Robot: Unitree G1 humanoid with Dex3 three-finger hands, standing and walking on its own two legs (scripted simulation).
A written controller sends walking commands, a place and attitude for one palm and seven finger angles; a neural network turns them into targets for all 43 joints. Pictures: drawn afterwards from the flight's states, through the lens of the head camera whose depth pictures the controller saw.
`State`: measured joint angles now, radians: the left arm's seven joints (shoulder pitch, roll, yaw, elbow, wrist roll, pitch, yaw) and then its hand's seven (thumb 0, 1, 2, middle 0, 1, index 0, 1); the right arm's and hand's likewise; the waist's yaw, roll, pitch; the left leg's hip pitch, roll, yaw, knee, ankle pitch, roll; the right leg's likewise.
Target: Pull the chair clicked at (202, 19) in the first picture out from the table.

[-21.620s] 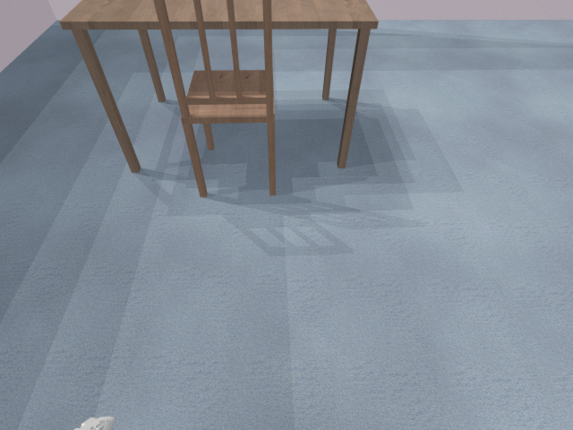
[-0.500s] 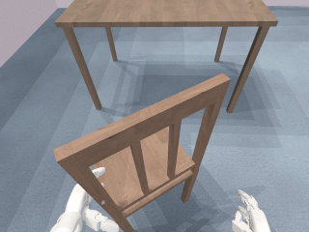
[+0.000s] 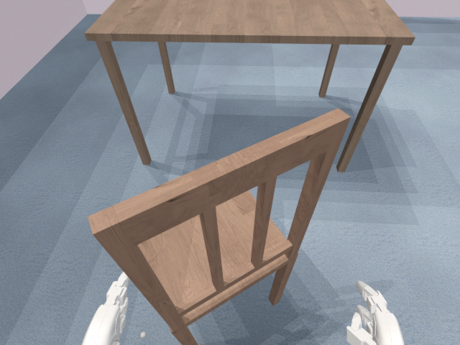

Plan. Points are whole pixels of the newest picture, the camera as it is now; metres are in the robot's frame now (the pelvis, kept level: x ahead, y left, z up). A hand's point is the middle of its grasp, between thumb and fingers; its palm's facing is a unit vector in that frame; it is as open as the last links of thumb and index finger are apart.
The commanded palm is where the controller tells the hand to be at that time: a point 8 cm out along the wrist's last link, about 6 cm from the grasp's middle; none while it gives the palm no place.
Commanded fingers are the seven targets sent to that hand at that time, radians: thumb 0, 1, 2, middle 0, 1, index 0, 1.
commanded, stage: draw the fingers out of the gap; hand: left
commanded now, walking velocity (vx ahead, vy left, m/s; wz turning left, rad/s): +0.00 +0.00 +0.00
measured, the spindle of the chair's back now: (213, 254) +0.29 +0.04 -0.01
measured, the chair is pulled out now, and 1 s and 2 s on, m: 0.65 0.65 0.65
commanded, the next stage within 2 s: draw the hand back to the body in 0.48 s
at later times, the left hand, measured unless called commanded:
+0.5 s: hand out of the picture +0.10 +0.14 -0.03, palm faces +0.00 -0.99 -0.14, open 17.5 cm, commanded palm +0.05 +0.20 -0.01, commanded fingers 0.00 -0.55 0.20 0.00 0.00 0.00 0.00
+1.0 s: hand out of the picture +0.11 +0.17 +0.05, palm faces -0.03 -1.00 -0.07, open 17.5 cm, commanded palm +0.06 +0.23 +0.07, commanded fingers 0.00 -0.51 0.22 -0.00 -0.01 -0.00 -0.01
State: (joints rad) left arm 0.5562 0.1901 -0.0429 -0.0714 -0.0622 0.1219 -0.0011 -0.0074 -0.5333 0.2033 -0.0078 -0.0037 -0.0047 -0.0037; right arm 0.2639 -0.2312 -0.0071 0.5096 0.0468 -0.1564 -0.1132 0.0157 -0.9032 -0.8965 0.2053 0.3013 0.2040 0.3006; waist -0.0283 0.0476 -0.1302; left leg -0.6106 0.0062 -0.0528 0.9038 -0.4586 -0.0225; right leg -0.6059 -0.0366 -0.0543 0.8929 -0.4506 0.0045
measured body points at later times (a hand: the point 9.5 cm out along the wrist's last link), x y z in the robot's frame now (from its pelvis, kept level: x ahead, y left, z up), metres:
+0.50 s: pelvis -0.01 +0.01 -0.01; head +0.01 +0.00 +0.43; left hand +0.09 +0.20 -0.01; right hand +0.18 -0.23 -0.07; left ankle +0.00 +0.13 -0.69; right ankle +0.00 -0.12 -0.69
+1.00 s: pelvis -0.03 +0.00 -0.03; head -0.01 -0.01 +0.41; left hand +0.11 +0.22 +0.06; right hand +0.17 -0.22 -0.10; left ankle +0.00 +0.13 -0.69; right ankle +0.00 -0.12 -0.69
